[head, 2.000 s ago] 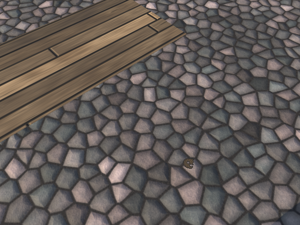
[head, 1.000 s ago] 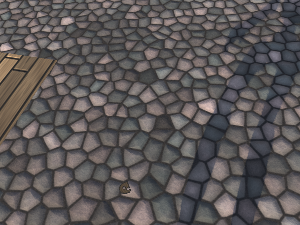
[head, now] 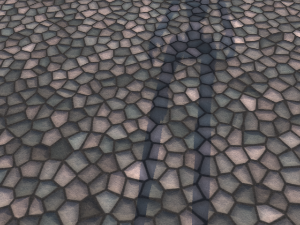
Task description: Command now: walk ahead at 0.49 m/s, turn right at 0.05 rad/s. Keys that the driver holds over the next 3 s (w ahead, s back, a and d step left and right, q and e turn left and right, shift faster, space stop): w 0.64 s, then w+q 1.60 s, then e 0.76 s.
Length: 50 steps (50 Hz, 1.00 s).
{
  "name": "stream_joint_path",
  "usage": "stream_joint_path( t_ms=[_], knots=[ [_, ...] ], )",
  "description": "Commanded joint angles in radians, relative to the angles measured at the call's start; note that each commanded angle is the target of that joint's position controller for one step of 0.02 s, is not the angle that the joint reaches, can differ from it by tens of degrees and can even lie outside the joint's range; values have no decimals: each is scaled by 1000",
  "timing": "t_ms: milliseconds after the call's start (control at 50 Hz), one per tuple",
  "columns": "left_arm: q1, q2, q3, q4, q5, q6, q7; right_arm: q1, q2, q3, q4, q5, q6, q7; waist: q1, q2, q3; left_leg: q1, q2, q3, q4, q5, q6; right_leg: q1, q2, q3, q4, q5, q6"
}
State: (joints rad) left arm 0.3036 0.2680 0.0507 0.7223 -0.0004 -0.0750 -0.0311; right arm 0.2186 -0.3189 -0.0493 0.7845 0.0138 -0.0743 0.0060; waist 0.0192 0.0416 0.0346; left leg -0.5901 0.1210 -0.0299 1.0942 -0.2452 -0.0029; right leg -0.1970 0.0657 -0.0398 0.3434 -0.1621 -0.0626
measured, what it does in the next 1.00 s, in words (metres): walks ahead: left foot, then right foot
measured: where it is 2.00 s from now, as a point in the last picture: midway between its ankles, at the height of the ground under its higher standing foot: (123, 119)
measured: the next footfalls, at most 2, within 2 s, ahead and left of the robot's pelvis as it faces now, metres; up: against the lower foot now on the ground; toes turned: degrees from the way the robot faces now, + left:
left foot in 0.32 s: +0.37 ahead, +0.15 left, +0.00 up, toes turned +2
right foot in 0.84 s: +0.67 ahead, -0.08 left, +0.00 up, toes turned +4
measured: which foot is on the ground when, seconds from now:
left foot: up 0.00-0.30, down 0.32-0.86, up 0.88-1.00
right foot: down 0.00-0.34, up 0.36-0.82, down 0.84-1.00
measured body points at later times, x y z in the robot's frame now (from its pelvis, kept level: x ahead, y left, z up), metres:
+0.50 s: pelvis +0.29 +0.07 +0.00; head +0.32 +0.08 +0.45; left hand +0.39 +0.35 -0.13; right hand +0.39 -0.21 -0.11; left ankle +0.33 +0.14 -0.74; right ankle +0.27 -0.09 -0.66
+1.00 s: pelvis +0.57 +0.02 -0.01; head +0.60 +0.01 +0.44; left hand +0.68 +0.30 -0.11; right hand +0.66 -0.26 -0.14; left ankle +0.48 +0.15 -0.66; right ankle +0.63 -0.08 -0.74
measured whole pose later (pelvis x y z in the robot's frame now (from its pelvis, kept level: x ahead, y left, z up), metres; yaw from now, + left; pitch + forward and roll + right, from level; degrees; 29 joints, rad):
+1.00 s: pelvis +0.57 +0.02 -0.01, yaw +9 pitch +1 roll -1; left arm 0.17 0.26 0.05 0.77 0.01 -0.10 -0.02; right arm 0.33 -0.31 -0.06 0.84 0.03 -0.04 -0.01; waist -0.01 0.04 0.04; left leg -0.43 0.04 -0.06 1.15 -0.37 0.02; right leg -0.29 0.01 -0.09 0.44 -0.17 -0.03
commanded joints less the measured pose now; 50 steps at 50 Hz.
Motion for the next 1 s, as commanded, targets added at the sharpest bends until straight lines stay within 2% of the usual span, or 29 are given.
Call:
stream_joint_path(
  t_ms=[20, 100, 200, 260, 280, 300, 320, 340, 360, 380, 400, 420, 440, 480, 520, 580, 640, 720, 780, 800, 820, 840, 860, 880, 900, 920, 940, 960, 1000],
  knots=[
    [-40, 135, 35, -47, 0, -32, 9, 11, -45, -10, -57, -11, 8, -4, -33, -90, -3, -94, 41, -29, -96, 122, -27, 29, -272, 214, -218, 215, -193],
    [10, 160, 38, -10, -7, -22, 23, -138, -18, 4, -96, -9, -10, 13, 18, -83, 34, -55, -1, 6, -386, 348, -20, 38, -231, 125, -234, 201, -149],
    [100, 186, 46, 54, -20, -2, 29, -268, -32, 7, -150, 1, -22, 41, 55, -80, 61, -69, -36, 2, -546, 345, 17, 193, -295, 135, -186, 197, -135],
    [101, 201, 52, 75, -22, 16, 37, -245, -57, -2, -156, -2, -25, 51, 24, -101, 29, -12, -66, 21, -585, 220, 55, 288, -321, 141, -97, 362, -107],
    [89, 212, 55, 76, -19, 22, 39, -190, -77, -11, -145, -3, -25, 48, -8, -120, -13, 80, -97, 49, -590, 181, 73, 298, -309, 131, -25, 528, -94],
    [74, 206, 50, 75, -15, 29, 42, -61, -111, -32, -109, -5, -24, 40, -80, -114, -97, 260, -132, 84, -610, 191, 102, 274, -266, 96, 135, 672, -71],
    [79, 173, 34, 60, -2, 31, 47, 111, -165, -52, -70, -10, -21, 29, -148, -79, -235, 556, -48, 3, -560, 237, 150, 120, -217, 63, 377, 550, -37],
    [210, 58, -2, 35, 0, 12, 37, 211, -268, -76, -55, -27, -16, 24, -109, 154, -398, 969, 217, -467, -596, 74, 318, -302, -51, 29, 790, 66, 45],
    [186, 88, 0, 56, -9, -10, 31, 234, -188, -56, -45, -8, -13, 27, -133, 203, -464, 1019, 268, -737, -763, -64, 353, -454, 1, 166, 934, -410, 49],
    [89, 172, 24, 30, -39, -23, 23, 160, -140, -38, -52, -2, -12, 24, -131, 127, -288, 896, 239, -599, -788, -140, 296, -553, -65, 178, 993, -371, 36],
    [14, 171, 21, 9, -44, -29, 24, 91, -117, -30, -64, -4, -10, 21, -106, 52, -177, 741, 202, -466, -809, -99, 262, -553, -120, 140, 950, -278, 27],
    [-27, 159, 22, 1, -28, -28, 28, 37, -91, -22, -67, -12, -10, 22, -76, 3, -93, 597, 161, -371, -842, -10, 246, -524, -157, 118, 879, -208, 30],
    [-14, 149, 26, 7, -16, -18, 31, 7, -68, -14, -72, -25, -16, 24, -41, 18, -63, 502, 129, -309, -876, 64, 234, -461, -189, 125, 827, -152, 32],
    [35, 110, 20, 27, -12, 3, 33, -8, -68, -16, -64, -24, -29, 28, -7, 43, -63, 418, 104, -236, -924, 171, 249, -384, -201, 116, 785, -111, 51],
    [7, 98, 18, 19, -6, 15, 38, 2, -83, -20, -45, -18, -38, 25, 0, 27, -37, 393, 89, -165, -955, 245, 255, -411, -207, 106, 716, -50, 71],
    [-101, 84, 12, -13, 1, 10, 36, 43, -104, -26, -18, -13, -32, 11, -29, 8, -9, 427, 66, -93, -970, 317, 236, -463, -207, 96, 527, 121, 88],
    [-210, 58, 1, -37, -4, -4, 23, 89, -122, -28, 5, -5, -24, 2, -71, 7, 12, 443, 41, -38, -979, 290, 205, -418, -175, 64, 329, 267, 83],
    [-342, 66, 0, -84, -11, -20, 3, 182, -135, -32, 50, 7, 0, -4, -111, 1, 46, 549, 84, -99, -924, 279, 210, -437, -139, 72, 199, 252, 78],
    [-340, 96, 10, -91, -11, -34, -9, 186, -149, -42, 60, 10, 18, -16, -80, 23, 34, 618, 121, -155, -848, 324, 190, -388, -120, 91, 134, 166, 56],
    [-309, 110, 15, -83, -11, -38, -9, 178, -156, -46, 60, 10, 22, -19, -58, 37, 16, 623, 123, -167, -811, 376, 181, -329, -108, 81, 126, 127, 45],
    [-228, 132, 28, -62, -9, -42, -5, 157, -159, -46, 56, 10, 26, -20, -7, 41, -29, 604, 97, -152, -725, 492, 164, -198, -86, 57, 93, 114, 25],
    [-85, 180, 51, -23, -3, -45, 4, 152, -131, -35, 49, 2, 26, -20, 59, 27, -139, 529, 38, -116, -554, 523, 133, 41, -103, 61, 106, 140, -10],
    [95, 253, 71, -2, 12, -41, 16, 146, -64, -10, 14, -22, 23, -19, 125, -83, -314, 329, -44, -67, -244, 263, 91, 351, -296, 255, 156, 146, -74],
    [117, 292, 80, 20, 9, -28, 12, 292, 31, 15, 0, 2, 6, -15, 50, -367, -434, -34, -178, -33, 58, -333, 37, 634, -497, 674, 58, -75, -208],
    [96, 181, 52, 4, 2, -25, 13, 236, -85, -11, 17, 24, -1, -15, 89, -249, -358, -126, -122, -123, 164, -336, 37, 564, -469, 691, -11, -216, -175],
    [36, 139, 39, 2, -2, -25, 18, 146, -130, -29, -10, 36, -2, -15, 87, -193, -218, -169, -83, -105, 178, -242, 40, 440, -441, 536, -35, -199, -136],
    [-25, 124, 33, 3, 2, -26, 19, 105, -116, -29, -19, 29, 0, -18, 58, -129, -146, -137, -43, -84, 155, -162, 32, 314, -405, 435, -66, -101, -122],
    [-67, 101, 27, 7, 6, -27, 17, 88, -101, -33, -25, 17, 5, -18, 33, -119, -87, -112, -18, -83, 117, -109, 26, 214, -377, 358, -104, -37, -122],
    [-114, 86, 28, 18, 13, -38, 18, 116, -61, -33, -26, 22, 29, -13, -11, -155, -51, -30, 16, -79, 77, -63, 15, 101, -344, 236, -163, 50, -121]
  ],
)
